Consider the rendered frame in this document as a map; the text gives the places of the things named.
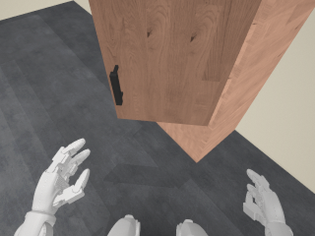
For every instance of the robot right forearm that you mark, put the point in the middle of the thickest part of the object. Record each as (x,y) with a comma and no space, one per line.
(277,229)

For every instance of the robot left hand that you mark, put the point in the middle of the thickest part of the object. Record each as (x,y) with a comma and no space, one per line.
(46,196)

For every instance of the robot right shin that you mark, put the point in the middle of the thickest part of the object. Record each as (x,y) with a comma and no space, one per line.
(188,220)

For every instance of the cupboard door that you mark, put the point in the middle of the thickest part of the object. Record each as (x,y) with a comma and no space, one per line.
(174,57)

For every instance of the robot right hand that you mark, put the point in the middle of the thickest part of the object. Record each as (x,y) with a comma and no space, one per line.
(268,207)

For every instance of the right robot thigh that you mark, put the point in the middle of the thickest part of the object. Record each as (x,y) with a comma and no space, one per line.
(190,229)

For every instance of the handle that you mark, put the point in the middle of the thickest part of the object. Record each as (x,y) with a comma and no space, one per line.
(118,94)

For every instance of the robot left forearm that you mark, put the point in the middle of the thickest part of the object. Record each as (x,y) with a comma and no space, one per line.
(37,223)

